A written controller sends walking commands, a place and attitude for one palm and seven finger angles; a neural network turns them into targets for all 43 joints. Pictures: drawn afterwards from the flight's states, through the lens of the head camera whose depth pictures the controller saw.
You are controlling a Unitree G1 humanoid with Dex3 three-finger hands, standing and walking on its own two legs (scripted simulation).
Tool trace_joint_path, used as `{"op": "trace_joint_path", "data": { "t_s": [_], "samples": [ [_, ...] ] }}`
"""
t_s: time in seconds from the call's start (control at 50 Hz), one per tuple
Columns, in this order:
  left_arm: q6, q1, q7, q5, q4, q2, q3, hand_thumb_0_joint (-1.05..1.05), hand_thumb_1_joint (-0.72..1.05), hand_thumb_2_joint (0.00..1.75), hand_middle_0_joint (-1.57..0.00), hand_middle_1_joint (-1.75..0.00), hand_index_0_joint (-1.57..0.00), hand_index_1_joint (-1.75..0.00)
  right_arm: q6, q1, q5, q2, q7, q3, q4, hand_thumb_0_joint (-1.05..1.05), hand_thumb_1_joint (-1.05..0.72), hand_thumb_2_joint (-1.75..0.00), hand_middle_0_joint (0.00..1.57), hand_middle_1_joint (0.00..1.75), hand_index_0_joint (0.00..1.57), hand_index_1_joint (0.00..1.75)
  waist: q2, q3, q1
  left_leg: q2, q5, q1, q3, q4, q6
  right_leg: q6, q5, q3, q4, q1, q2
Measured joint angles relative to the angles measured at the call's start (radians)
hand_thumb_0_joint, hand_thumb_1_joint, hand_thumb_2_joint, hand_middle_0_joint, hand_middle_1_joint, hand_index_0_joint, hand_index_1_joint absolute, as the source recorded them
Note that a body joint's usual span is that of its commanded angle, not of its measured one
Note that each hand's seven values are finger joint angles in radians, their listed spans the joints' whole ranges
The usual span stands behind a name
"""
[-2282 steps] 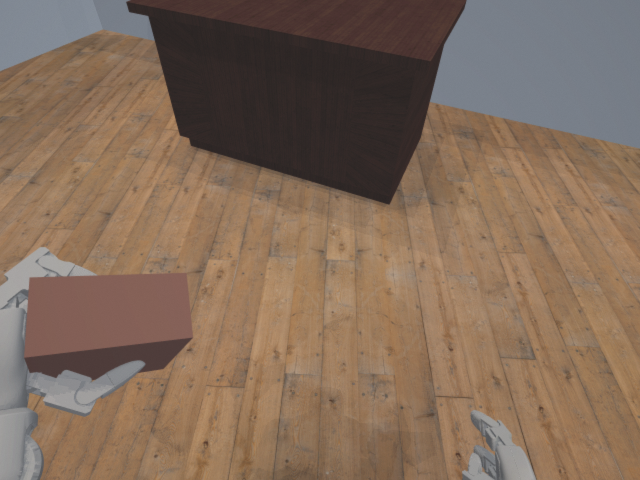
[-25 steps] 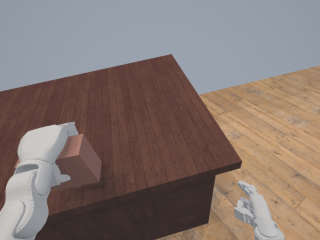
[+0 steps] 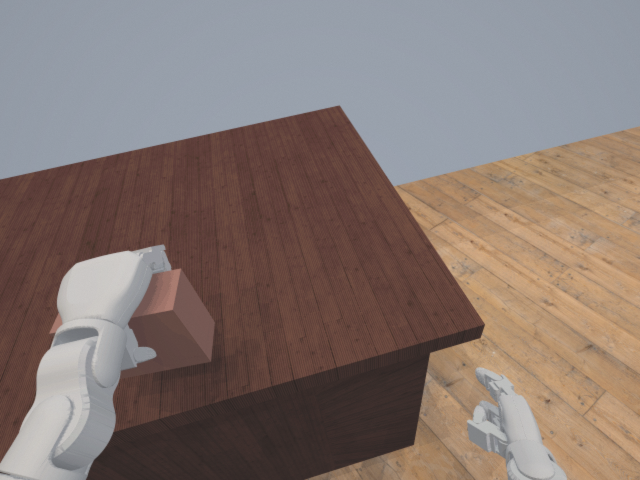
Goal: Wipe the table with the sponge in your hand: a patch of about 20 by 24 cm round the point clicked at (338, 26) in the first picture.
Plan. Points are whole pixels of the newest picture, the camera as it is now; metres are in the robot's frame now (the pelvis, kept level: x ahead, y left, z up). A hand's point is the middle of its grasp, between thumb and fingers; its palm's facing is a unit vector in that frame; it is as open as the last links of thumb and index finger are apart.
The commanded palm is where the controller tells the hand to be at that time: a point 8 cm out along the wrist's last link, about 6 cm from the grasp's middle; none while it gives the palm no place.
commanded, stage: move the sponge above the wiping area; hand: left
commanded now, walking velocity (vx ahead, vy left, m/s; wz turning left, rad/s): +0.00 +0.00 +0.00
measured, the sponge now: (149, 335) +0.24 +0.27 +0.07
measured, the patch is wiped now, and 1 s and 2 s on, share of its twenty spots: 0.00 0.00 0.00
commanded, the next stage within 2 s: lower the sponge onto the table in 1.66 s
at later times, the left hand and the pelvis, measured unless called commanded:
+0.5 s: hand (149, 307) +0.26 +0.27 +0.10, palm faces +0.04 -0.08 -1.00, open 10.1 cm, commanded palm +0.22 +0.27 +0.17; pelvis +0.01 +0.01 +0.00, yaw +0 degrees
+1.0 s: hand (166, 314) +0.26 +0.25 +0.09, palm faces +0.02 -0.09 -1.00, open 10.1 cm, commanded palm +0.23 +0.25 +0.15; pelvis +0.01 +0.00 +0.00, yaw +0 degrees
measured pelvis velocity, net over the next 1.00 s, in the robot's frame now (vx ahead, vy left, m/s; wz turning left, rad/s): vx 0.01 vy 0.00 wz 0.00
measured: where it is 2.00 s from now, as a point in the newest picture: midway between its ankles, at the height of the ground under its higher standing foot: outside the picture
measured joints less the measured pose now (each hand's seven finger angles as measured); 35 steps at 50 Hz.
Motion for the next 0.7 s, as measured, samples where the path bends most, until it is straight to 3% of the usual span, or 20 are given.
{"op": "trace_joint_path", "data": {
  "t_s": [0.18, 0.42, 0.7],
  "samples": [
    [0.069, -0.005, -0.003, 0.004, 0.028, -0.009, -0.013, 0.00, -0.52, 1.06, -0.73, -1.34, -0.75, -1.34, 0.023, -0.010, 0.007, -0.003, 0.008, 0.006, -0.005, 0.02, -0.91, -0.90, 0.20, 0.30, 0.20, 0.30, -0.004, -0.007, -0.002, -0.004, -0.005, -0.005, -0.002, 0.001, 0.004, 0.005, -0.004, -0.001, -0.003, -0.002, -0.004],
    [0.023, -0.030, 0.010, 0.033, 0.049, -0.034, -0.053, 0.00, -0.52, 1.06, -0.73, -1.34, -0.75, -1.34, 0.016, -0.010, 0.001, 0.003, 0.005, 0.002, -0.002, 0.02, -0.91, -0.90, 0.20, 0.30, 0.20, 0.30, -0.011, -0.003, 0.005, -0.008, -0.007, -0.001, -0.008, -0.007, 0.008, 0.007, -0.002, -0.006, -0.021, 0.009, -0.007],
    [0.094, 0.010, 0.024, 0.047, 0.020, -0.062, -0.078, 0.00, -0.52, 1.06, -0.73, -1.34, -0.75, -1.34, 0.049, -0.015, 0.005, 0.003, 0.030, 0.001, -0.011, 0.02, -0.91, -0.90, 0.20, 0.30, 0.20, 0.30, -0.006, -0.018, -0.001, -0.008, -0.013, 0.000, -0.001, -0.008, 0.009, 0.008, -0.010, 0.003, -0.016, 0.005, -0.006]
  ]
}}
